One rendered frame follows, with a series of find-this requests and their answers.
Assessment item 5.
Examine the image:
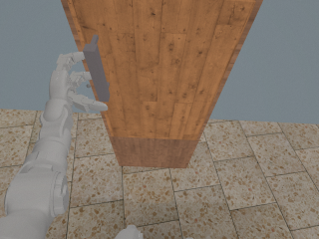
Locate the robot left thigh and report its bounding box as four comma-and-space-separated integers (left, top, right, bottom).
114, 228, 144, 239

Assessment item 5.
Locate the left robot forearm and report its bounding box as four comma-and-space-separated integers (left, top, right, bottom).
4, 99, 74, 216

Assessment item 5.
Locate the handle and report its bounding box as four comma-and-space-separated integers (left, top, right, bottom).
83, 34, 110, 103

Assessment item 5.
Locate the cupboard door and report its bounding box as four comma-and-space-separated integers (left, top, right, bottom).
67, 0, 256, 140

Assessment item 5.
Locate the left robot shin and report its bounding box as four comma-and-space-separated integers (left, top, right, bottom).
127, 225, 138, 230

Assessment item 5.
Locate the left robot hand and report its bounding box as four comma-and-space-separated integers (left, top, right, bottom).
49, 52, 108, 113

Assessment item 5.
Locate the left robot upper arm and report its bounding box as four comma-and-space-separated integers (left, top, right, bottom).
0, 171, 69, 239

